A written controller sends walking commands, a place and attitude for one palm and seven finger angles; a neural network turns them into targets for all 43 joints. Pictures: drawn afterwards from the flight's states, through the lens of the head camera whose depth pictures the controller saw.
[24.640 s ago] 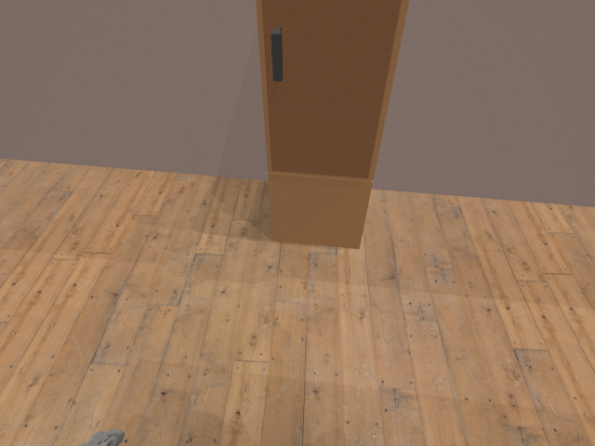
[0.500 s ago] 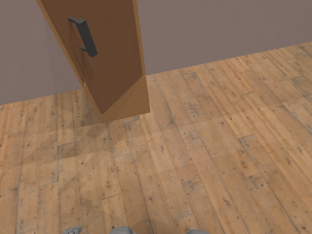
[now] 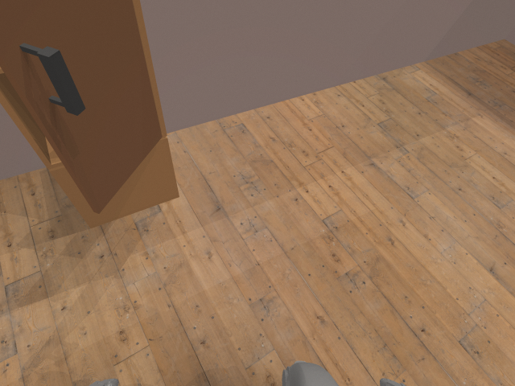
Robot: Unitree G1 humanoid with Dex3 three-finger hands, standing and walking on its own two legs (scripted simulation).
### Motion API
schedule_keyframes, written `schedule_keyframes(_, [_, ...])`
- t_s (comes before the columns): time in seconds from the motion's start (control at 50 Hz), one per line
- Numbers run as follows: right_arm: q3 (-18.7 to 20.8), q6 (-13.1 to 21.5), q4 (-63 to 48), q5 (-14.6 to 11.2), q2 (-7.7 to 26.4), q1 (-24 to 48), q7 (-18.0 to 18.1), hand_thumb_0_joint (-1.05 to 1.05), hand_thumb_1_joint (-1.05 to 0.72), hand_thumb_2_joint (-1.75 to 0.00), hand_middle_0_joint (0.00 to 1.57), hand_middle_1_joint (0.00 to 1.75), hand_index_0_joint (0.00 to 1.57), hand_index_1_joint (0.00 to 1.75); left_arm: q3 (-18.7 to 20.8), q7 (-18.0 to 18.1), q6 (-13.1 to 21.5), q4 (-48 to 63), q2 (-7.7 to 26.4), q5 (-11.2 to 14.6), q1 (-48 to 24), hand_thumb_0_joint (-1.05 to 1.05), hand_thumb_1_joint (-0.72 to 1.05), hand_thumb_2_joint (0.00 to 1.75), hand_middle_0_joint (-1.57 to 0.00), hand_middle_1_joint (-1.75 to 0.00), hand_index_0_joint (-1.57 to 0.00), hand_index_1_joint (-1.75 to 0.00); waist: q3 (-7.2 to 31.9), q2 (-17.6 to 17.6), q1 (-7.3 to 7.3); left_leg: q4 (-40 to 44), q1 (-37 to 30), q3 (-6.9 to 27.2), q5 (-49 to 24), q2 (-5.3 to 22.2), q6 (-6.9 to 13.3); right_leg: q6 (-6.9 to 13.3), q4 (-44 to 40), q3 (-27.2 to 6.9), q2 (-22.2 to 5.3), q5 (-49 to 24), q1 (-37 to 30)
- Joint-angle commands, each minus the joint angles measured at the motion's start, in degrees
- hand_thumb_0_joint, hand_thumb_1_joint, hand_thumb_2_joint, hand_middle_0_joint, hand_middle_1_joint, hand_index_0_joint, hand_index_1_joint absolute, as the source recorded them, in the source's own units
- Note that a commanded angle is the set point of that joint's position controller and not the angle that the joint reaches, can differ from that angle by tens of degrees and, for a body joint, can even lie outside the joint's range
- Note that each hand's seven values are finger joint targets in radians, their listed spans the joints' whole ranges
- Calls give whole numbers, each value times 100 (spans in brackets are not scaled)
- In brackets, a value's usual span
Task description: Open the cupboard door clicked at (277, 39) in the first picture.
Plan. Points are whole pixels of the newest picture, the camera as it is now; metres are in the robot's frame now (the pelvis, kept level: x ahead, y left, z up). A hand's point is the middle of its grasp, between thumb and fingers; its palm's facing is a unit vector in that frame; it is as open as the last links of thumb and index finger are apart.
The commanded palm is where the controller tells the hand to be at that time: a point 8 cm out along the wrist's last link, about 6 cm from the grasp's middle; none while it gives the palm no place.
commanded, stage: walk to a spot facing it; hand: left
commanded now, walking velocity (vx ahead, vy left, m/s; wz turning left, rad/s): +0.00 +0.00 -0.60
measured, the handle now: (53, 80) +0.57 +0.45 +0.08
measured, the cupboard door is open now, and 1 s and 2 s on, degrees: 41 41 41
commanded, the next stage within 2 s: turn to face it in 1.66 s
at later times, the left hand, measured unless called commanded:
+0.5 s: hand (188, 373) +0.15 +0.12 -0.16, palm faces -0.28 -0.93 -0.22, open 7.3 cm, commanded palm none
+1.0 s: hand (281, 234) +0.44 -0.03 -0.17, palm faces -0.63 -0.76 -0.16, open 7.4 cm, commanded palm none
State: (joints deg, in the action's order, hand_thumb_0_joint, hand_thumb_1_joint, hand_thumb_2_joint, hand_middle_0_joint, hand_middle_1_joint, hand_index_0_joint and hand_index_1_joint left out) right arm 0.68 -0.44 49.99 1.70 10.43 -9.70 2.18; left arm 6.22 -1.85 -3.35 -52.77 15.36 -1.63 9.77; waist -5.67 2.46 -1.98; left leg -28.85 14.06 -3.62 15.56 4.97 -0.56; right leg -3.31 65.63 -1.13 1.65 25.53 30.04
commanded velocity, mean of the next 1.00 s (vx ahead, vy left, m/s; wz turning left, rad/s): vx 0.27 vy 0.00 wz -0.55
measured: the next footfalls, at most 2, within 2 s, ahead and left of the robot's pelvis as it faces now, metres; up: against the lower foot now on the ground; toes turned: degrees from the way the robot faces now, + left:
right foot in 0.22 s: +0.02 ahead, -0.15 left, +0.00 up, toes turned -14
left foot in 0.64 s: +0.21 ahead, +0.04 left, +0.00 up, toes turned -20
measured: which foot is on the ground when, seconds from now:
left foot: down 0.00-0.22, up 0.24-0.62, down 0.64-1.00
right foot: up 0.00-0.20, down 0.22-0.64, up 0.66-1.00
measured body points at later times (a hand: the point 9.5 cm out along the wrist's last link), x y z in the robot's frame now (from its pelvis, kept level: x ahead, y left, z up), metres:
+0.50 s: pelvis +0.04 -0.05 +0.00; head +0.08 -0.07 +0.45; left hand +0.16 +0.17 -0.14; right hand +0.04 -0.33 -0.14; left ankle +0.11 +0.09 -0.69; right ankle -0.02 -0.14 -0.74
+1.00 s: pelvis +0.22 -0.10 +0.00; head +0.28 -0.12 +0.44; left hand +0.47 +0.01 -0.15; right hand +0.01 -0.23 -0.14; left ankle +0.17 +0.06 -0.74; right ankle +0.24 -0.26 -0.69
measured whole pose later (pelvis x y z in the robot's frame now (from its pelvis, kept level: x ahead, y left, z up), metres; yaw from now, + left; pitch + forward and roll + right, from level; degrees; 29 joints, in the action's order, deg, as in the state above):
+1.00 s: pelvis +0.22 -0.10 +0.00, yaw -36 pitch +2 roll -1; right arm 0.4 3.4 59.0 2.1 9.2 -27.5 1.7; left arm 4.5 -3.6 -1.2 -53.3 12.8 -2.0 3.4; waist -5.6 0.8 2.8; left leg -18.9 -1.9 -15.6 21.8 5.0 -1.8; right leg 1.1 51.3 5.6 -3.4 9.3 37.0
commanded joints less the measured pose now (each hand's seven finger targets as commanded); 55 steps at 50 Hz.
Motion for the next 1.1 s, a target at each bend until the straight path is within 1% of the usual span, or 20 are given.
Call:
schedule_keyframes(0.0, [334, 120, -246, 13, 1152, -371, 83, 0, -90, -90, 20, 30, 20, 30, 0, -66, 70, 473, 207, 43, -43, 0, 90, 90, -20, -30, -20, -30, 732, -1375, 207, 866, -887, 322, -2490, 1172, 630, -85, -183, 235, -289, -234, 298])
schedule_keyframes(0.1, [454, 68, -74, 31, 1377, -728, 3, 0, -90, -90, 20, 30, 20, 30, -105, -87, 151, 571, 153, 57, -396, 0, 90, 90, -20, -30, -20, -30, 764, -1587, 442, 503, -951, 13, -2737, 1402, 621, 71, -2161, 693, -209, -1, -568])
schedule_keyframes(0.16, [508, 35, -98, -28, 1471, -550, -46, 0, -90, -90, 20, 30, 20, 30, -56, -53, 214, 364, 369, 67, 195, 0, 90, 90, -20, -30, -20, -30, 976, -1339, 77, -396, -392, -319, -2306, 1303, 209, 284, -3813, 705, -181, -1332, -1971])
schedule_keyframes(0.18, [473, 18, -212, -106, 1192, -499, -79, 0, -90, -90, 20, 30, 20, 30, 39, 17, 276, 215, 869, 13, 683, 0, 90, 90, -20, -30, -20, -30, 1276, -49, -161, -1525, 558, -677, -1184, 895, -123, 581, -4366, -313, -984, -2647, -3172])
schedule_keyframes(0.2, [324, 11, -534, -126, 691, -117, -114, 0, -90, -90, 20, 30, 20, 30, 203, 124, 315, 68, 1569, -13, 1086, 0, 90, 90, -20, -30, -20, -30, 1237, 1881, -405, -3064, 2121, -765, 2220, -36, -413, 1270, -4565, -2411, -2429, -4380, -3688])
schedule_keyframes(0.22, [323, -66, -551, -110, 914, 23, -53, 0, -90, -90, 20, 30, 20, 30, 189, 214, 300, 31, 1565, 78, 1313, 0, 90, 90, -20, -30, -20, -30, 1274, 1510, -524, -3695, 2343, 184, 2318, 70, -326, 1645, -4559, -2433, -2534, -3883, -3514])
schedule_keyframes(0.24, [343, -79, -512, -100, 879, 50, -103, 0, -90, -90, 20, 30, 20, 30, 153, 236, 271, 94, 1334, 96, 1064, 0, 90, 90, -20, -30, -20, -30, 852, 958, -397, -3836, 2581, 285, 1834, 213, -307, 1654, -4761, -2184, -2328, -2428, -3250])
schedule_keyframes(0.32, [412, -78, -289, -39, 881, 118, -209, 0, -90, -90, 20, 30, 20, 30, 23, 252, 378, 300, 768, 60, 335, 0, 90, 90, -20, -30, -20, -30, 453, 800, 47, -3550, 2137, 244, 650, 209, -448, 1343, -4973, -1587, -1474, -1608, -2301])
schedule_keyframes(0.38, [411, -23, -281, -41, 765, 168, -273, 0, -90, -90, 20, 30, 20, 30, 48, 204, 461, 240, 871, 23, 449, 0, 90, 90, -20, -30, -20, -30, 521, 381, 39, -2798, 1795, 102, 510, 58, -439, 1446, -5115, -1651, -1391, -840, -2170])
schedule_keyframes(0.5, [420, 169, -478, -72, 714, 470, -285, 0, -90, -90, 20, 30, 20, 30, 104, 121, 505, 128, 908, 3, 612, 0, 90, 90, -20, -30, -20, -30, 225, 720, -66, -1403, 1385, 121, 622, -238, -335, 1536, -5160, -2145, -1328, -265, -2018])
schedule_keyframes(0.56, [419, 296, -290, -89, 758, -157, -212, 0, -90, -90, 20, 30, 20, 30, 121, 109, 508, 175, 823, 34, 325, 0, 90, 90, -20, -30, -20, -30, 342, 557, 313, -125, -70, 47, 159, -396, -287, 1306, -4592, -1960, -1033, -507, -1324])
schedule_keyframes(0.58, [448, 355, -93, -80, 935, -711, -138, 0, -90, -90, 20, 30, 20, 30, 85, 92, 509, 250, 598, 53, 176, 0, 90, 90, -20, -30, -20, -30, 513, 53, 575, 458, -1268, 105, 92, -270, -219, 1057, -4002, -1626, -677, -613, -594])
schedule_keyframes(0.62, [617, 430, 224, 93, 1888, -2201, -23, 0, -90, -90, 20, 30, 20, 30, -78, 8, 553, 505, 21, 109, 48, 0, 90, 90, -20, -30, -20, -30, 1137, -2415, 1101, 1677, -2680, 3455, 1632, 2427, 670, 467, -534, -51, 345, 906, 1304])
schedule_keyframes(0.64, [559, 377, 159, 58, 1761, -2059, -11, 0, -90, -90, 20, 30, 20, 30, -51, -13, 583, 575, 217, 44, -256, 0, 90, 90, -20, -30, -20, -30, 750, -1491, 1037, 1731, -2217, 3456, 1489, 2602, 954, 496, 102, -371, -205, 556, 1490])
schedule_keyframes(0.7, [305, 448, -17, 54, 957, -1130, -38, 0, -90, -90, 20, 30, 20, 30, 10, -145, 512, 299, 133, -52, -172, 0, 90, 90, -20, -30, -20, -30, -60, -1059, 442, 1811, -839, 1706, 212, 1716, 518, 381, 801, -141, -604, -729, 1266])
schedule_keyframes(0.78, [191, 554, 268, 0, 721, -1553, 5, 0, -90, -90, 20, 30, 20, 30, -129, -193, 382, 253, -251, -14, -57, 0, 90, 90, -20, -30, -20, -30, 362, -1142, 302, 1335, -1472, 22, -2689, 1208, 208, 325, 617, 203, -510, -1233, 1354])
schedule_keyframes(0.94, [147, 494, 723, 65, 681, -2194, -7, 0, -90, -90, 20, 30, 20, 30, -277, -217, 377, 541, -338, 7, -1281, 0, 90, 90, -20, -30, -20, -30, -54, -1046, 547, 1395, -1715, -729, -3317, 1305, 378, 506, -1907, 818, -467, -1692, 959])
schedule_keyframes(1.02, [191, 445, 828, 34, 1021, -2070, 8, 0, -90, -90, 20, 30, 20, 30, -199, -139, 428, 270, -108, 30, -484, 0, 90, 90, -20, -30, -20, -30, 476, -1147, 87, 213, -1782, -979, -5933, 1456, 366, 909, -2654, 1132, 67, -1118, -823])
schedule_keyframes(1.06, [197, 445, 681, -71, 1071, -1556, -56, 0, -90, -90, 20, 30, 20, 30, -36, -47, 525, -243, 395, -17, 1217, 0, 90, 90, -20, -30, -20, -30, 1216, -782, -775, -1950, -334, -1215, -4987, 1134, 48, 1213, -3241, 820, -80, -1585, -3554])
schedule_keyframes(1.08, [138, 445, 537, -194, 633, -1748, -94, 0, -90, -90, 20, 30, 20, 30, 130, 41, 575, -366, 1046, -21, 1834, 0, 90, 90, -20, -30, -20, -30, 1952, 631, -930, -4122, 1544, -1136, 38, 164, -203, 1882, -3749, -1810, -1830, -1622, -5162])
